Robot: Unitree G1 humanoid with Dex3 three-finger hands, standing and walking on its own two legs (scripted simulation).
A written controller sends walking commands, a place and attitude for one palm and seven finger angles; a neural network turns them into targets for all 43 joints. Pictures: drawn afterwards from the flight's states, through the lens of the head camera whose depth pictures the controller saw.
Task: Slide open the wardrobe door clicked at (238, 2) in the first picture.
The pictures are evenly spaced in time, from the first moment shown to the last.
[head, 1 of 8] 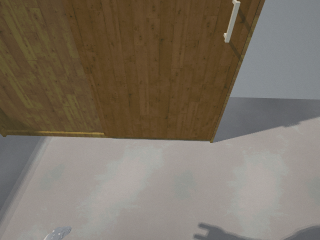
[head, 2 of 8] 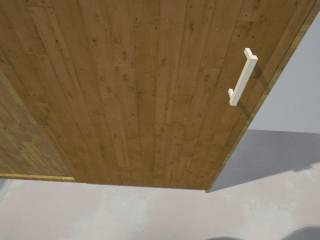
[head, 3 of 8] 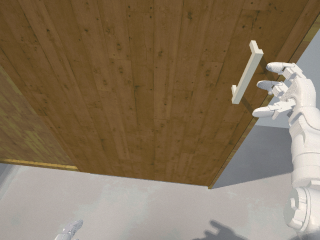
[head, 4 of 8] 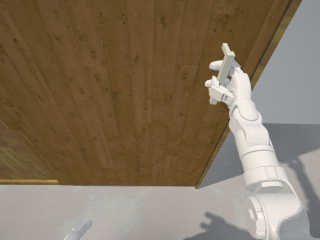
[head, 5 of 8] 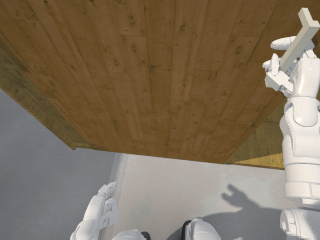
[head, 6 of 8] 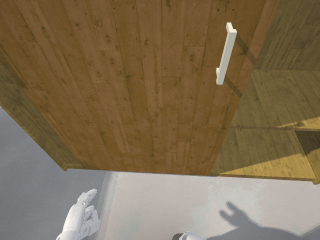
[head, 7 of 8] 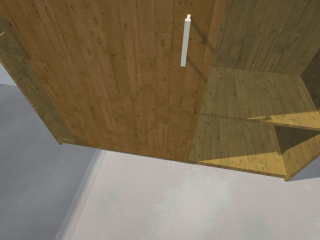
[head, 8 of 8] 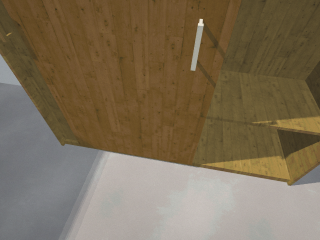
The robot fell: no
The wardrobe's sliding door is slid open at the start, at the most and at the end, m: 0.00 0.66 0.65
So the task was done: yes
